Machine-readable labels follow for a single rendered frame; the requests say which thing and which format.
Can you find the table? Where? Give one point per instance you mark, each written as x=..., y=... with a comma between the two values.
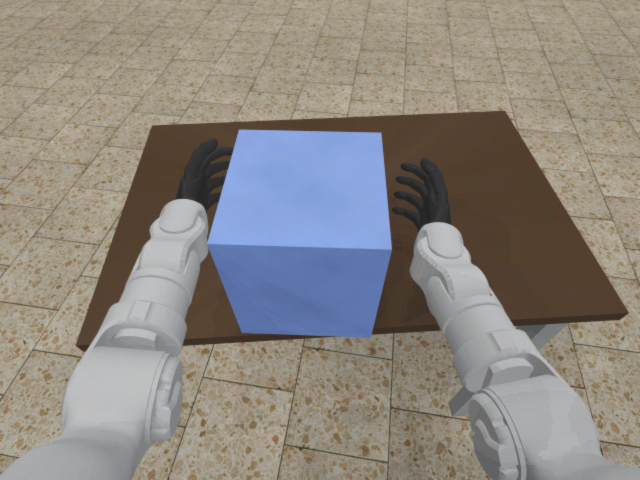
x=512, y=223

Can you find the robot right hand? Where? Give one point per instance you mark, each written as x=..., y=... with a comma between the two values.
x=434, y=205

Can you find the robot left hand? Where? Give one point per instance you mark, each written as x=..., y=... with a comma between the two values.
x=195, y=183

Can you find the robot left upper arm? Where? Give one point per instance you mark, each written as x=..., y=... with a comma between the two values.
x=122, y=401

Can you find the carton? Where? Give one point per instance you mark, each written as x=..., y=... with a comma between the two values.
x=301, y=235

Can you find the robot right upper arm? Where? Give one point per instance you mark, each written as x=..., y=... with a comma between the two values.
x=537, y=429

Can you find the left robot forearm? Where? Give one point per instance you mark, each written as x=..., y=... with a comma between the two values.
x=151, y=312

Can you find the right robot forearm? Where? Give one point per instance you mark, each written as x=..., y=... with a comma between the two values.
x=488, y=350

